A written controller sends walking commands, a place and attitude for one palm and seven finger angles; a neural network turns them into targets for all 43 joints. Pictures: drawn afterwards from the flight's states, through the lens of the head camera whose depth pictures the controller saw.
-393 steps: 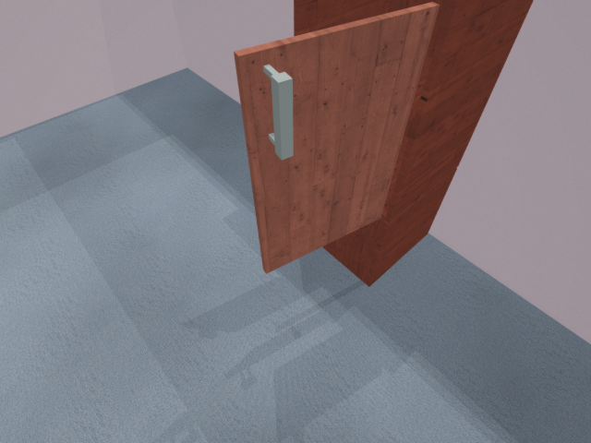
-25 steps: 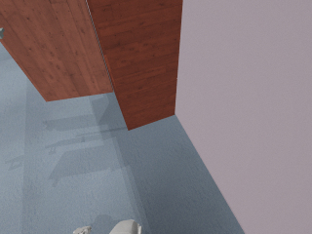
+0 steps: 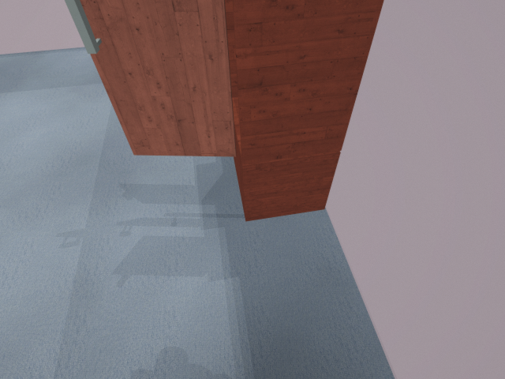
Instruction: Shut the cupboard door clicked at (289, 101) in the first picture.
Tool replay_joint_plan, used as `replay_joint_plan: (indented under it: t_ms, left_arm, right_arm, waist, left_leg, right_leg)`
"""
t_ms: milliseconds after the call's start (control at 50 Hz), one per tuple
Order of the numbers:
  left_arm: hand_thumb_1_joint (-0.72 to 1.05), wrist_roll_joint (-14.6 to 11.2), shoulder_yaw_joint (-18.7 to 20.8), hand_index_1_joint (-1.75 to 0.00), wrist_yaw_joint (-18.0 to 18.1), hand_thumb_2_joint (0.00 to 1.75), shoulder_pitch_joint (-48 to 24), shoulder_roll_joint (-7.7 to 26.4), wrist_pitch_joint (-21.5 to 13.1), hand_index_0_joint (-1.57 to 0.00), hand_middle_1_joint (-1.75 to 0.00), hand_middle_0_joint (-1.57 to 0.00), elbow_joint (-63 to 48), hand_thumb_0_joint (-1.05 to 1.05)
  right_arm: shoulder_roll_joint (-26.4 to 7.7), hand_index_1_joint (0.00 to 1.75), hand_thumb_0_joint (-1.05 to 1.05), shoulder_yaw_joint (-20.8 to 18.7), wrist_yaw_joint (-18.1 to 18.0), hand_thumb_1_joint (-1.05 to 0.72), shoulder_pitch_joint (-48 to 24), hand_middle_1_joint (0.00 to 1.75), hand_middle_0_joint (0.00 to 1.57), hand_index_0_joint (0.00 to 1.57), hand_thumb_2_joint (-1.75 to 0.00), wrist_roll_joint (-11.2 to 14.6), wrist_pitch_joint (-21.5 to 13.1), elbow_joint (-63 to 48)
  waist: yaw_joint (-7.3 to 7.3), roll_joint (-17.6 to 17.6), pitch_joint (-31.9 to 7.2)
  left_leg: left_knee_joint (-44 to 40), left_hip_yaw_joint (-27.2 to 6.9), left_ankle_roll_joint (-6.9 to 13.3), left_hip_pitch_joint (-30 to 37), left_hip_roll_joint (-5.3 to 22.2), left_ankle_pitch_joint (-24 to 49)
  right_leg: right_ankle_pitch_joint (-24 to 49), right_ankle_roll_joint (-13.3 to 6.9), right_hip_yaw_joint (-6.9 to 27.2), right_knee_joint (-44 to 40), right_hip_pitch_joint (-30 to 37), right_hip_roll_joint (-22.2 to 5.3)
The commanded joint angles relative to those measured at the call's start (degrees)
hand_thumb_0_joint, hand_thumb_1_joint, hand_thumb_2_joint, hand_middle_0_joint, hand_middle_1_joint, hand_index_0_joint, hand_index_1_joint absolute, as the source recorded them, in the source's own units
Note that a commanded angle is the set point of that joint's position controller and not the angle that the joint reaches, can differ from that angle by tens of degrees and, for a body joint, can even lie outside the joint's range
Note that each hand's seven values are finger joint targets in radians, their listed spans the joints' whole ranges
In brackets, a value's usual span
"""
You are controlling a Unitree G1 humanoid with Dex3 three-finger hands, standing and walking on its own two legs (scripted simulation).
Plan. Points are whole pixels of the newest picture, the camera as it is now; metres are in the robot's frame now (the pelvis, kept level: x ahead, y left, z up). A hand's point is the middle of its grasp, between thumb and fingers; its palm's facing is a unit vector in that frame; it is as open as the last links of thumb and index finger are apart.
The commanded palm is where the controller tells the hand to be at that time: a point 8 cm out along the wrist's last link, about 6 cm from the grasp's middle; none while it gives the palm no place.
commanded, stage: take the last steps up to it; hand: left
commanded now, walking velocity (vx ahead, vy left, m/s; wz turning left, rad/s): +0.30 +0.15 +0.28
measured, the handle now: (85, 20) +0.87 +0.48 +0.16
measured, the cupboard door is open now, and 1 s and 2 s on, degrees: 78 78 78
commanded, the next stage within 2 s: come to a stop and stand still in 1.10 s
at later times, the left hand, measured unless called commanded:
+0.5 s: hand out of the picture +0.04 +0.27 -0.19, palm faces +0.23 -0.96 -0.19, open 7.4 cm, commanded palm none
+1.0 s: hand (132, 251) +0.39 +0.31 -0.15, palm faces +0.13 -0.97 -0.21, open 7.4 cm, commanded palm none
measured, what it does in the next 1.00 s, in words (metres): walks ahead: right foot, then left foot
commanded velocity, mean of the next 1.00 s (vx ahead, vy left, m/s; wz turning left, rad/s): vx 0.28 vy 0.12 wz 0.05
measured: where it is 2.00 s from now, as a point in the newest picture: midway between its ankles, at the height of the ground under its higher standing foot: (224, 331)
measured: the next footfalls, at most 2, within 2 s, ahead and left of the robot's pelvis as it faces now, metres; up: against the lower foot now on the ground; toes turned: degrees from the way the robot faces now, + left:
right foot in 0.02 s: +0.03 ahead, -0.13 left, +0.00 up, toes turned -4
left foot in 0.40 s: +0.19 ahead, +0.21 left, +0.00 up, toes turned +16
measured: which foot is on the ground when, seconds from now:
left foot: down 0.00-0.02, up 0.04-0.38, down 0.40-0.90, up 0.92-1.00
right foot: up 0.00-0.00, down 0.02-0.42, up 0.44-0.88, down 0.90-1.00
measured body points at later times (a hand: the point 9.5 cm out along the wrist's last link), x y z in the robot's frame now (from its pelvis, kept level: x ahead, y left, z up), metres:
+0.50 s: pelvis +0.12 +0.10 -0.01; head +0.15 +0.12 +0.43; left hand +0.03 +0.32 -0.17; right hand +0.24 -0.13 -0.15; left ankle +0.16 +0.20 -0.73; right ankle +0.03 -0.08 -0.66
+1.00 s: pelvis +0.30 +0.13 +0.00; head +0.34 +0.10 +0.45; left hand +0.38 +0.36 -0.13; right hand +0.26 -0.10 -0.17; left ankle +0.20 +0.23 -0.67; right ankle +0.36 +0.05 -0.73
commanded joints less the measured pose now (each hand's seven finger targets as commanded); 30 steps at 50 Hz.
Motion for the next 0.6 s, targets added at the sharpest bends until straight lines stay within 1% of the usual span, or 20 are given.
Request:
replay_joint_plan:
  t_ms: [0,20,40,60,80,100,180,240,300,320,340,360,380,400,420,440,460,500,520,580]
  left_arm:
    - [0.9,0.8,3.5,-0.3,1.5,0.9,13.6,13.9,-2.4,-0.2,-0.3,-0.2,0.1,0.0]
    - [0.9,0.3,3.3,-0.3,1.8,0.9,10.6,12.8,-2.5,-0.2,-0.3,-0.2,-0.7,0.0]
    - [0.9,0.4,3.0,-0.3,1.7,0.9,7.5,11.2,-3.2,-0.2,-0.3,-0.2,-1.3,0.0]
    - [0.9,0.3,2.1,-0.3,1.6,0.9,5.2,8.8,-3.7,-0.2,-0.3,-0.2,-1.3,0.0]
    - [0.9,0.0,1.6,-0.3,1.6,0.9,3.7,6.9,-4.3,-0.2,-0.3,-0.2,-1.1,0.0]
    - [0.9,-0.1,1.4,-0.3,1.4,0.9,4.7,6.0,-4.9,-0.2,-0.3,-0.2,-0.8,0.0]
    - [0.9,0.2,2.0,-0.3,1.5,0.9,9.6,7.4,-5.9,-0.2,-0.3,-0.2,2.0,0.0]
    - [0.9,0.6,2.2,-0.3,1.3,0.9,12.9,8.1,-5.7,-0.2,-0.3,-0.2,4.5,0.0]
    - [0.9,0.9,2.5,-0.3,1.2,0.9,12.0,9.3,-5.2,-0.2,-0.3,-0.2,5.4,0.0]
    - [0.9,0.9,2.7,-0.3,1.1,0.9,11.1,9.5,-5.1,-0.2,-0.3,-0.2,5.6,0.0]
    - [0.9,0.7,2.8,-0.3,1.0,0.9,9.5,10.1,-4.9,-0.2,-0.3,-0.2,5.3,0.0]
    - [0.9,0.4,2.5,-0.3,0.7,0.9,9.4,8.6,-4.6,-0.2,-0.3,-0.2,5.0,0.0]
    - [0.9,-0.2,1.9,-0.3,0.1,0.9,11.1,4.8,-4.2,-0.2,-0.3,-0.2,3.5,0.0]
    - [0.9,-0.2,1.2,-0.3,0.2,0.9,6.6,2.8,-3.9,-0.2,-0.3,-0.2,0.7,0.0]
    - [0.9,-0.4,1.0,-0.3,0.4,0.9,2.5,2.2,-3.5,-0.2,-0.3,-0.2,-1.2,0.0]
    - [0.9,0.0,1.0,-0.3,0.7,0.9,0.3,1.8,-3.8,-0.2,-0.3,-0.2,-1.0,0.0]
    - [0.9,0.1,1.0,-0.3,0.4,0.9,0.0,1.2,-3.4,-0.2,-0.3,-0.2,0.0,0.0]
    - [0.9,0.7,1.0,-0.3,-0.1,0.9,2.9,0.8,-2.3,-0.2,-0.3,-0.2,1.9,0.0]
    - [0.9,0.7,0.9,-0.3,-0.2,0.9,4.9,0.7,-2.2,-0.2,-0.3,-0.2,2.5,0.0]
    - [0.9,0.5,1.1,-0.3,-0.2,0.9,3.5,0.8,-1.7,-0.2,-0.3,-0.2,1.5,0.0]
  right_arm:
    - [-6.4,0.3,0.0,-2.0,1.0,-0.9,-6.8,0.3,0.2,0.2,-0.9,0.0,-0.9,-7.3]
    - [-8.5,0.3,0.0,-2.5,1.5,-0.9,-8.1,0.3,0.2,0.2,-0.9,-0.4,-0.6,-7.7]
    - [-7.8,0.3,0.0,-2.8,2.0,-0.9,-6.0,0.3,0.2,0.2,-0.9,-0.6,-0.3,-6.4]
    - [-7.1,0.3,0.0,-2.9,2.2,-0.9,-5.5,0.3,0.2,0.2,-0.9,-0.7,0.0,-5.1]
    - [-6.7,0.3,0.0,-2.9,2.5,-0.9,-3.8,0.3,0.2,0.2,-0.9,-0.7,0.3,-4.2]
    - [-5.9,0.3,0.0,-2.6,2.8,-0.9,-3.2,0.3,0.2,0.2,-0.9,-0.6,0.3,-3.6]
    - [-3.8,0.3,0.0,-2.1,3.3,-0.9,-4.5,0.3,0.2,0.2,-0.9,0.0,-0.6,-3.3]
    - [-2.2,0.3,0.0,-1.5,3.7,-0.9,-7.8,0.3,0.2,0.2,-0.9,0.2,-1.2,-4.3]
    - [-2.2,0.3,0.0,-1.0,3.8,-0.9,-7.7,0.3,0.2,0.2,-0.9,0.3,-2.0,-4.6]
    - [-2.6,0.3,0.0,-1.2,3.7,-0.9,-5.3,0.3,0.2,0.2,-0.9,0.2,-2.4,-4.0]
    - [-3.7,0.3,0.0,-1.5,3.3,-0.9,0.4,0.3,0.2,0.2,-0.9,0.0,-2.7,-2.3]
    - [-7.0,0.3,0.0,-2.2,2.7,-0.9,8.4,0.3,0.2,0.2,-0.9,-0.4,-3.0,0.3]
    - [-13.8,0.3,0.0,-4.1,1.6,-0.9,16.6,0.3,0.2,0.2,-0.9,-1.1,-3.7,2.0]
    - [-16.7,0.3,0.0,-4.8,0.3,-0.9,22.5,0.3,0.2,0.2,-0.9,-0.7,-3.3,3.4]
    - [-16.6,0.3,0.0,-4.8,-0.4,-0.9,21.4,0.3,0.2,0.2,-0.9,-0.4,-2.9,3.4]
    - [-14.7,0.3,0.0,-4.1,-0.2,-0.9,17.1,0.3,0.2,0.2,-0.9,-0.6,-3.4,2.7]
    - [-11.4,0.3,0.0,-3.1,-0.4,-0.9,11.9,0.3,0.2,0.2,-0.9,-0.5,-3.6,1.3]
    - [-6.9,0.3,0.0,-1.7,-0.6,-0.9,8.1,0.3,0.2,0.2,-0.9,-0.6,-4.3,0.5]
    - [-6.8,0.3,0.0,-1.6,-0.7,-0.9,8.2,0.3,0.2,0.2,-0.9,-0.5,-4.9,0.9]
    - [-5.8,0.3,0.0,-1.8,-0.6,-0.9,9.4,0.3,0.2,0.2,-0.9,-0.4,-5.6,1.6]
  waist:
    - [7.05,-21.8,3.4]
    - [4.81,-12.8,6.6]
    - [2.49,-12.2,6.4]
    - [1.04,-12.8,8.2]
    - [-0.22,-13.7,8.3]
    - [-0.12,-12.6,7.0]
    - [1.55,-9.4,0.6]
    - [3.39,-11.4,0.8]
    - [3.0,-14.0,1.3]
    - [1.6,-14.0,0.5]
    - [-1.39,-11.5,-1.1]
    - [-4.85,-4.1,-5.2]
    - [-7.7,12.4,-12.9]
    - [-9.5,18.4,-15.1]
    - [-8.57,11.7,-11.2]
    - [-7.04,7.4,-6.6]
    - [-4.52,8.4,-3.1]
    - [-1.57,5.3,2.2]
    - [-0.46,4.9,0.7]
    - [0.2,0.7,0.6]
  left_leg:
    - [26.1,-1.3,-1.3,-29.1,-1.2,-18.5]
    - [32.6,-5.0,-1.3,-29.4,2.4,-12.9]
    - [35.6,-5.2,-1.7,-27.3,3.4,-8.1]
    - [37.6,-5.0,-2.4,-26.3,4.2,-3.4]
    - [37.5,-4.5,-3.1,-25.4,5.2,0.3]
    - [36.5,-3.2,-3.7,-24.5,5.2,2.7]
    - [24.5,1.5,-4.7,-23.6,5.4,2.5]
    - [14.2,4.9,-4.2,-20.8,4.4,1.1]
    - [5.6,6.6,-2.9,-13.8,3.5,-0.6]
    - [2.1,7.8,-2.3,-8.7,2.6,-0.9]
    - [-2.3,10.0,-1.7,0.9,0.4,1.2]
    - [-4.5,9.3,-0.9,12.3,0.6,1.0]
    - [-5.8,-9.3,4.4,25.3,14.1,1.4]
    - [-14.1,-21.7,8.5,27.7,20.9,1.2]
    - [-16.4,-21.6,10.0,24.6,22.7,-1.9]
    - [-17.9,-19.7,9.4,15.7,21.8,-6.5]
    - [-18.9,-17.1,8.7,8.6,19.9,-8.1]
    - [-22.0,-11.0,7.5,0.9,17.0,-4.7]
    - [-22.2,-9.1,7.6,1.9,16.2,-1.7]
    - [-24.0,-6.7,9.6,4.0,16.6,3.7]
  right_leg:
    - [-17.3,-10.8,33.8,-30.4,14.5,-26.4]
    - [-19.2,-12.3,31.0,-32.0,8.9,-27.7]
    - [-20.0,-10.8,28.2,-31.8,4.9,-24.4]
    - [-13.9,-8.1,22.8,-31.0,2.2,-20.7]
    - [-6.9,-6.7,15.8,-30.5,1.5,-19.1]
    - [-0.6,-5.9,11.0,-29.8,2.7,-17.4]
    - [16.5,-6.4,3.1,-25.6,14.0,-17.1]
    - [23.4,-6.5,0.3,-23.1,15.7,-17.3]
    - [24.8,-6.0,-1.0,-20.3,13.2,-18.6]
    - [26.1,-5.4,-1.8,-17.6,11.4,-18.3]
    - [27.9,-4.3,-4.5,-12.2,7.0,-16.9]
    - [28.1,-3.1,-7.7,-0.1,2.6,-13.9]
    - [7.9,-0.2,-11.1,17.1,-10.7,-5.9]
    - [-11.6,-0.6,-5.6,31.2,-19.3,-1.4]
    - [-9.7,-2.2,-0.4,38.2,-23.4,-3.6]
    - [-5.8,-3.3,0.7,41.3,-23.9,-4.8]
    - [-0.8,-3.2,2.2,41.1,-23.6,-6.7]
    - [4.6,-2.7,2.2,37.4,-20.3,-7.5]
    - [6.2,-2.5,1.9,36.1,-19.5,-7.1]
    - [9.2,-1.9,2.1,29.2,-20.5,-6.8]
